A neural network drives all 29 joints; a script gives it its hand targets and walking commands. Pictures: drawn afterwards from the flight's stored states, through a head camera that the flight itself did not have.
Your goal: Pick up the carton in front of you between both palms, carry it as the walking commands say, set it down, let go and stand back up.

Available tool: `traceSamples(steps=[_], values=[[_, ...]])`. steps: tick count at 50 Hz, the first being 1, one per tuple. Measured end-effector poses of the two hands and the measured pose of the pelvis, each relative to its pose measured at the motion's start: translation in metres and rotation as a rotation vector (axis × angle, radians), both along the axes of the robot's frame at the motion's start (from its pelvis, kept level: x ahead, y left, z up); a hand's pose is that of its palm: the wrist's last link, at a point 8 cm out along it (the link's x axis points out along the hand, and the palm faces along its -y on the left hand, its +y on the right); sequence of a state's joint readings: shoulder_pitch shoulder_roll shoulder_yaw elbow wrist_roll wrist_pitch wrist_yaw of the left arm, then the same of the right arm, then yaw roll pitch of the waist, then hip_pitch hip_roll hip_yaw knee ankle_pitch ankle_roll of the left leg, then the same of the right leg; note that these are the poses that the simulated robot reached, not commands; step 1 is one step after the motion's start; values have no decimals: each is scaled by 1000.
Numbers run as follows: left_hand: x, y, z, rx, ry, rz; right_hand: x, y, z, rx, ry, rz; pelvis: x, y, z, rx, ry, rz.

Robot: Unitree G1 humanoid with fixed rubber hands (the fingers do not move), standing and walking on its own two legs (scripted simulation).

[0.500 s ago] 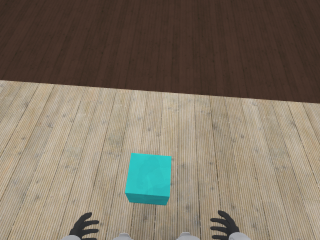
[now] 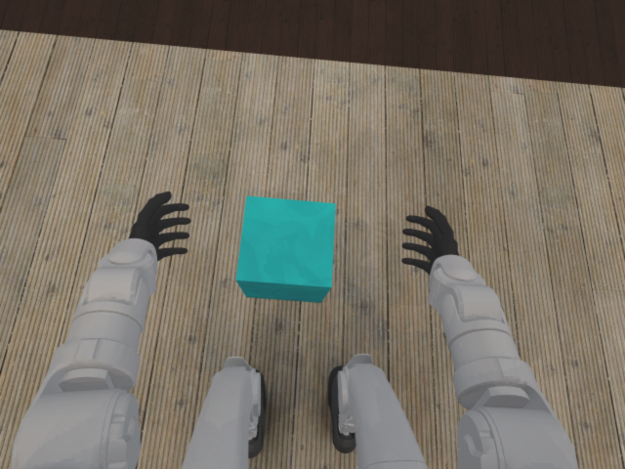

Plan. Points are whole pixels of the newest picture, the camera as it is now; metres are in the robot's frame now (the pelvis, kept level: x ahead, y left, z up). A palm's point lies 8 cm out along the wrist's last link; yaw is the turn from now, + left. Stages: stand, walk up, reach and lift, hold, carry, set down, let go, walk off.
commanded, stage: reach and lift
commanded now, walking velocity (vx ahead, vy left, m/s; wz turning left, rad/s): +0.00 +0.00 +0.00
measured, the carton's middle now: (287, 254) +0.50 +0.01 -0.54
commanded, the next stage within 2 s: none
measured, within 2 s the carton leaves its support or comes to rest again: neither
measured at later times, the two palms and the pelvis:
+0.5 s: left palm (167, 164) +0.54 +0.20 -0.14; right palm (412, 188) +0.51 -0.18 -0.14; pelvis +0.02 +0.00 -0.03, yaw -1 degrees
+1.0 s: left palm (201, 231) +0.52 +0.20 -0.39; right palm (375, 243) +0.49 -0.18 -0.39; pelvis -0.03 -0.01 -0.24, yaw -2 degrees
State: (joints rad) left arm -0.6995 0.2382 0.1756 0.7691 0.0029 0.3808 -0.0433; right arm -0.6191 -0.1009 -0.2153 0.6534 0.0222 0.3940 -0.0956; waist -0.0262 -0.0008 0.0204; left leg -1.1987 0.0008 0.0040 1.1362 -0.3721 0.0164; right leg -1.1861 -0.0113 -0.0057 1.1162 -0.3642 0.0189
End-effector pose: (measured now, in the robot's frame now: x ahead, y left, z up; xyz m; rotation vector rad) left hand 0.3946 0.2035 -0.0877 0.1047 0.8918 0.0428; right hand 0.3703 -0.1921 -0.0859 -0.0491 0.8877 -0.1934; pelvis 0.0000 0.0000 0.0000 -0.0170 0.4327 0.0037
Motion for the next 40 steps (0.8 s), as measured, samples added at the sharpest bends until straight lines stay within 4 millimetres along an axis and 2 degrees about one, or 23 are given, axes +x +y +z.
traceSamples(steps=[6, 13, 19, 24, 28, 33, 40], values=[[50, 0, -9, -1, -85, 6, 46, 6, -11, -7, -90, -32, -9, 2, -12, -3, 87, 4], [108, 2, -17, -9, -186, 11, 99, 8, -21, -10, -193, -48, -7, 5, -23, -9, 213, 3], [141, 2, -27, -11, -238, 0, 128, 8, -32, -13, -244, -36, 3, 5, -23, -10, 309, -2], [148, 0, -46, -16, -239, 1, 135, 8, -52, -11, -245, -30, 14, 5, -26, -10, 385, -6], [145, -3, -75, -19, -223, 10, 134, 8, -79, -8, -230, -29, 19, 3, -41, -12, 442, -7], [133, -4, -130, -17, -194, 25, 126, 8, -133, -6, -201, -26, 18, 0, -78, -13, 491, -8], [119, 0, -216, 1, -196, 41, 117, 8, -217, -4, -195, -22, -1, -6, -147, -13, 481, -11]])
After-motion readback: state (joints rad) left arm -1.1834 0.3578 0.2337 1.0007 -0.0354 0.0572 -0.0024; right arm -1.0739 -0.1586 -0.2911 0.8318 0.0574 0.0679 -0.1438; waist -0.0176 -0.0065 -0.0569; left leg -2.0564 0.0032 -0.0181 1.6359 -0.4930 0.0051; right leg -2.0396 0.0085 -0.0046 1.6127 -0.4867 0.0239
